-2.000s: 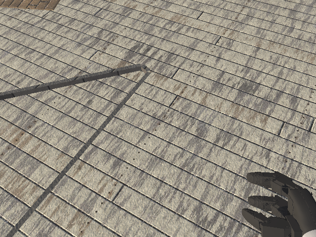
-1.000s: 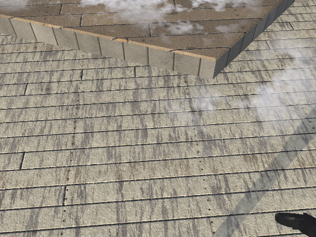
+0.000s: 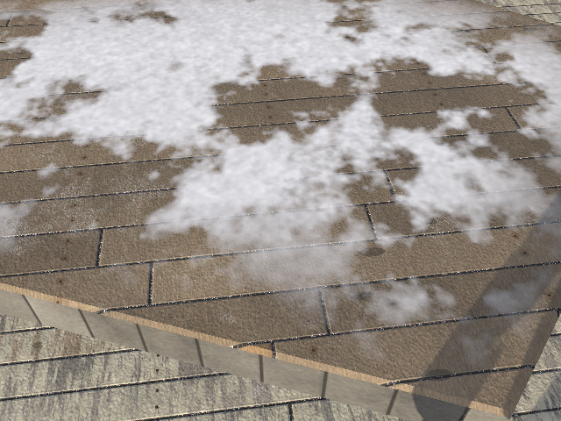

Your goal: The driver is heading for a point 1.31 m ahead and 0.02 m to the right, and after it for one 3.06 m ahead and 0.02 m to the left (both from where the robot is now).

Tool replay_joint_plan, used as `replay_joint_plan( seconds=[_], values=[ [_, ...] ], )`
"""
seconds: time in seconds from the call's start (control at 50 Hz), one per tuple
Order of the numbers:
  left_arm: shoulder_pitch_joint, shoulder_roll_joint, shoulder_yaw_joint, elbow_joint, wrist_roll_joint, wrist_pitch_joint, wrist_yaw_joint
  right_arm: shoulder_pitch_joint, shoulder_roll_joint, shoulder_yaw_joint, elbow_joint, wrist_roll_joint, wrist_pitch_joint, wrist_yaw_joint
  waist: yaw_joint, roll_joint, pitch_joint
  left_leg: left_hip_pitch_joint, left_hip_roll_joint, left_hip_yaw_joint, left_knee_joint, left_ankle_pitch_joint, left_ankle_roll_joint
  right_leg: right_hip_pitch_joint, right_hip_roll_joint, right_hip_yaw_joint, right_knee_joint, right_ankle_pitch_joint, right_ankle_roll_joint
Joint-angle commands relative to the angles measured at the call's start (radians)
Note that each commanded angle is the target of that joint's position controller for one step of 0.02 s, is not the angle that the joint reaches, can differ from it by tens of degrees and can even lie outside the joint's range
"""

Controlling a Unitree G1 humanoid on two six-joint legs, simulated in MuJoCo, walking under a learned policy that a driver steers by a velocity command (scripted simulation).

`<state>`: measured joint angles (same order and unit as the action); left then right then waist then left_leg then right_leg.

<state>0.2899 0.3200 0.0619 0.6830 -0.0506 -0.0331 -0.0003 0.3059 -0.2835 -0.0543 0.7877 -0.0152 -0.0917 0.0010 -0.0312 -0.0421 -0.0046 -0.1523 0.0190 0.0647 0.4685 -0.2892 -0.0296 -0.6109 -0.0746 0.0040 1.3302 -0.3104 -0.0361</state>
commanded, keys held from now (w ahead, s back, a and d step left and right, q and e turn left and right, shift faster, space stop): w+e+shift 0.14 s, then w+shift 0.12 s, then w+q+shift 0.52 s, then q+shift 0.22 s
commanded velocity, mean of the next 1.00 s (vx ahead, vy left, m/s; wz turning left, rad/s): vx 0.92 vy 0.00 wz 0.17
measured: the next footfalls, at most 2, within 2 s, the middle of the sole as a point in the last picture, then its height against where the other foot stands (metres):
right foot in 0.24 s outside the picture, level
left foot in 0.70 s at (306, 300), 0.15 m higher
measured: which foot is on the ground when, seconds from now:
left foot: down 0.00-0.24, up 0.26-0.68, down 0.70-1.00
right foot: up 0.00-0.22, down 0.24-0.70, up 0.72-1.00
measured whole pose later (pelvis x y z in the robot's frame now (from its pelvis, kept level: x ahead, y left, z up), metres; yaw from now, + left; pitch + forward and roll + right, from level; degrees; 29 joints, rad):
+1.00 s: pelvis +0.87 -0.12 +0.16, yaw +15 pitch +3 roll -2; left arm -0.14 0.16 -0.07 0.37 0.01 -0.14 0.01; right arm 0.48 -0.18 0.00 0.79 0.04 -0.04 -0.02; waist -0.06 -0.01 -0.02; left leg -0.10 -0.15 -0.30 0.50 -0.31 0.12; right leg -0.74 0.04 0.14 0.72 0.02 0.04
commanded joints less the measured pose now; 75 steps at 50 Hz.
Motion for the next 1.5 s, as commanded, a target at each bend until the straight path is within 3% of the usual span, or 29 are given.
replay_joint_plan(
  seconds=[0.02, 0.14, 0.2, 0.24, 0.26, 0.28, 0.3, 0.34, 0.52, 0.58, 0.62, 0.68, 0.7, 0.72, 0.74, 0.8, 0.82, 0.86, 0.9, 0.94, 1.02, 1.08, 1.1, 1.14, 1.18, 1.28, 1.4, 1.46, 1.5],
  values=[
    [-0.042, -0.040, -0.019, -0.114, 0.014, 0.014, -0.018, -0.085, -0.071, -0.021, -0.049, 0.011, -0.024, -0.004, 0.041, 0.123, 0.105, 0.058, 0.275, -0.181, -0.290, 0.207, 0.163, -0.248, -0.119, 0.098, -0.052, 0.072, 0.000],
    [-0.215, 0.008, -0.018, -0.163, 0.025, -0.006, -0.064, -0.099, -0.205, -0.050, -0.048, 0.008, -0.031, -0.017, 0.029, 0.029, 0.132, 0.045, 0.190, 0.140, -0.343, 0.549, 0.100, 0.019, -0.024, -0.083, -0.534, 0.412, -0.036],
    [-0.036, 0.128, 0.038, -0.131, 0.021, 0.018, -0.050, -0.043, -0.234, -0.043, -0.042, 0.017, -0.012, -0.011, 0.172, 0.129, -0.061, 0.145, 0.199, 0.157, 0.050, 1.459, 0.118, 0.381, 0.145, -0.178, -0.443, 0.266, -0.115],
    [0.338, 0.181, 0.075, -0.009, 0.035, 0.033, -0.032, -0.114, -0.247, -0.037, -0.054, 0.045, -0.026, -0.007, 0.358, 0.080, -0.102, -0.143, 0.157, 0.115, 0.594, 1.009, 0.089, 0.854, 0.094, -0.035, -0.717, 0.354, -0.193],
    [0.265, 0.262, 0.065, 0.022, 0.040, 0.019, -0.029, 0.028, -0.033, 0.019, -0.072, -0.008, -0.041, 0.009, 0.142, -0.325, -0.074, -0.508, -0.038, 0.073, 1.070, -0.307, 0.042, 1.016, -0.032, 0.220, -0.642, 0.568, -0.243],
    [0.243, 0.210, 0.050, -0.025, 0.064, -0.002, -0.027, 0.151, -0.062, 0.039, -0.067, 0.036, -0.067, 0.015, 0.116, -0.268, -0.368, -0.603, -0.026, -0.166, 1.152, -0.301, 0.083, 1.093, -0.224, 0.633, -0.867, 0.123, -0.385],
    [0.251, 0.164, 0.048, -0.017, 0.051, -0.015, -0.033, -0.003, -0.155, 0.012, -0.074, 0.083, -0.067, 0.007, 0.187, -0.082, -0.231, -0.636, 0.004, -0.152, 1.127, -0.191, 0.093, 0.954, -0.217, 0.681, -1.029, -0.156, -0.333],
    [0.091, 0.114, 0.020, -0.011, 0.058, -0.044, -0.036, -0.110, -0.102, 0.027, -0.104, 0.083, -0.048, -0.003, 0.091, 0.072, 0.010, -0.642, 0.084, -0.159, 1.027, -0.039, 0.106, 0.609, -0.218, 0.573, -1.108, -0.226, -0.273],
    [0.123, -0.070, -0.078, 0.184, 0.089, -0.042, -0.029, -0.234, 0.162, 0.117, -0.206, 0.063, 0.064, -0.002, -0.014, 0.004, 0.215, -1.268, 0.031, -0.153, 1.685, 0.012, 0.077, 0.316, -0.154, 0.018, -1.084, 0.190, -0.065],
    [0.181, -0.017, -0.086, 0.206, 0.078, -0.036, 0.024, -0.368, 0.096, 0.130, -0.316, 0.047, 0.055, 0.034, 0.003, 0.067, 0.131, -1.059, 0.042, 0.011, 1.286, 0.113, 0.081, 0.227, -0.130, -0.107, -1.242, 0.349, -0.047],
    [0.088, 0.042, -0.088, 0.168, 0.052, -0.082, 0.052, -0.211, 0.000, 0.092, -0.304, 0.048, 0.044, 0.050, -0.103, 0.011, -0.110, -0.351, -0.053, 0.191, 1.016, 0.178, 0.130, 0.146, -0.073, -0.237, -1.159, 1.326, -0.008],
    [-0.019, 0.332, 0.003, 0.122, 0.053, -0.027, 0.069, 0.161, -0.192, -0.011, -0.205, 0.034, 0.057, 0.056, -0.327, -0.249, -0.350, -0.043, -0.171, 0.119, 0.692, -0.157, 0.160, 0.572, -0.165, -0.137, -0.580, 2.191, -0.040],
    [-0.146, 0.297, 0.007, 0.056, 0.049, -0.015, 0.068, 0.309, -0.255, -0.033, -0.137, 0.024, 0.064, 0.072, -0.371, -0.085, -0.275, 0.053, -0.142, -0.117, 0.339, -0.088, 0.234, 0.494, -0.037, -0.122, -0.095, 1.511, -0.014],
    [-0.084, -0.003, -0.066, -0.050, 0.101, -0.074, 0.012, 0.209, -0.263, -0.012, -0.091, -0.008, 0.064, 0.071, -0.090, 0.520, -0.182, 0.139, -0.020, -0.634, 0.139, 0.133, 0.370, 0.066, 0.250, 0.041, 0.324, 0.033, 0.019],
    [-0.008, -0.065, -0.084, -0.131, 0.092, -0.141, -0.049, 0.130, -0.071, 0.040, -0.141, -0.028, 0.043, 0.040, -0.006, 0.533, -0.315, 0.201, 0.098, -1.157, -0.176, -0.345, 0.426, -0.120, 0.231, 0.275, 0.526, 0.043, -0.075],
    [-0.251, -0.194, -0.128, -0.248, 0.095, -0.140, -0.084, 0.249, 0.086, 0.063, -0.006, 0.007, -0.001, 0.053, 0.063, -0.052, 0.107, -0.126, 0.055, -0.912, -0.090, -0.067, 0.331, -0.436, 0.186, 0.182, 0.834, -0.070, -0.131],
    [-0.187, -0.221, -0.143, -0.248, 0.091, -0.129, -0.085, 0.155, 0.055, 0.051, -0.031, 0.010, 0.005, 0.045, 0.126, -0.070, 0.101, -0.209, 0.000, -0.733, -0.051, 0.033, 0.327, -0.414, 0.160, 0.169, 0.812, -0.072, -0.096],
    [-0.125, -0.046, -0.101, -0.217, 0.063, -0.108, -0.062, -0.068, 0.001, 0.045, -0.128, 0.019, 0.010, 0.036, 0.207, -0.117, 0.135, -0.408, -0.066, -0.502, -0.158, 0.213, 0.281, -0.253, 0.099, 0.078, 0.415, -0.032, -0.041],
    [-0.300, -0.014, -0.099, -0.277, 0.096, -0.116, -0.011, -0.029, -0.025, 0.031, -0.114, 0.047, -0.001, 0.001, 0.124, -0.114, 0.176, -0.540, -0.157, -0.377, -0.197, 0.451, 0.222, -0.023, 0.093, -0.043, -0.147, 0.043, 0.014],
    [-0.371, -0.105, -0.111, -0.308, 0.109, -0.117, 0.016, 0.067, -0.058, 0.007, -0.056, 0.059, 0.026, -0.030, 0.061, -0.036, 0.019, -0.556, -0.201, -0.331, -0.138, 0.463, 0.191, 0.338, 0.185, -0.106, -0.530, 0.349, 0.069],
    [-0.233, 0.046, -0.009, -0.268, 0.006, -0.068, 0.049, 0.027, -0.149, -0.048, -0.093, 0.064, 0.071, -0.048, 0.136, 0.191, -0.165, -0.119, -0.204, -0.429, 0.152, 0.584, 0.046, 0.545, 0.234, 0.020, -0.995, 0.594, 0.135],
    [0.051, 0.047, -0.009, -0.123, 0.082, -0.066, 0.025, 0.102, 0.106, 0.021, -0.182, -0.020, 0.086, -0.042, 0.101, -0.168, -0.279, -0.384, -0.246, -0.303, 0.854, -0.564, -0.009, 0.944, -0.144, 0.331, -0.757, 1.460, 0.032],
    [-0.007, 0.034, -0.021, -0.124, 0.134, -0.077, 0.014, 0.316, 0.071, 0.028, -0.190, 0.045, 0.083, -0.019, -0.033, -0.315, -0.438, -0.537, -0.210, -0.406, 1.124, -0.464, -0.026, 1.035, -0.417, 0.735, -0.798, 1.261, -0.222],
    [-0.215, -0.036, -0.022, -0.188, 0.108, -0.067, 0.019, 0.137, -0.090, -0.005, -0.177, 0.032, 0.102, -0.018, 0.004, -0.094, -0.310, -0.562, -0.078, -0.256, 1.132, -0.230, -0.051, 0.772, -0.290, 0.564, -0.917, 0.693, -0.277],
    [-0.212, -0.006, -0.033, -0.140, 0.071, -0.046, 0.024, 0.008, -0.093, -0.004, -0.223, 0.011, 0.104, -0.025, -0.005, 0.057, -0.182, -0.491, -0.044, -0.222, 1.030, -0.148, -0.050, 0.507, -0.190, 0.442, -0.987, 0.549, -0.240],
    [-0.124, 0.051, -0.019, -0.018, 0.066, -0.025, 0.016, -0.060, -0.005, 0.038, -0.239, 0.006, 0.085, -0.034, 0.008, -0.029, -0.196, -0.285, -0.016, -0.121, 0.513, -0.106, -0.048, 0.382, -0.093, 0.219, -0.986, 0.834, -0.212],
    [-0.064, 0.142, 0.013, 0.004, 0.024, -0.005, -0.002, -0.121, -0.095, 0.010, -0.238, 0.033, 0.076, -0.002, 0.045, -0.126, -0.076, -0.131, -0.026, -0.072, 0.193, -0.045, 0.060, 0.227, -0.148, 0.366, -1.171, -0.300, -0.185],
    [-0.057, 0.105, 0.002, 0.009, 0.024, -0.003, 0.001, -0.028, -0.061, 0.012, -0.190, 0.020, 0.053, -0.004, -0.017, -0.072, -0.030, 0.085, -0.037, -0.037, -0.003, -0.033, 0.132, 0.090, -0.095, 0.297, -1.096, -0.347, -0.103],
    [-0.144, -0.057, -0.042, -0.045, 0.040, -0.027, -0.014, 0.171, -0.104, 0.001, -0.144, 0.013, 0.040, -0.016, -0.086, 0.195, -0.058, 0.351, 0.265, -0.424, -0.170, -0.285, 0.222, -0.224, 0.078, 0.052, -0.551, -0.199, 0.003]
  ],
)
Keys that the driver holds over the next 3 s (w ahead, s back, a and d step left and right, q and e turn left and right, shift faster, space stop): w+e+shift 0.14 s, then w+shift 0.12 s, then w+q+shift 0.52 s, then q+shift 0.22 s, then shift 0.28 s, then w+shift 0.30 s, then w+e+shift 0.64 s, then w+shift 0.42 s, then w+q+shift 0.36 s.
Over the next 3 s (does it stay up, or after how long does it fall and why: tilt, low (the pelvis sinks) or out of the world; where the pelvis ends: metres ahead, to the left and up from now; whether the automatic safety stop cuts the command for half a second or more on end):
stays up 2.20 -0.10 0.13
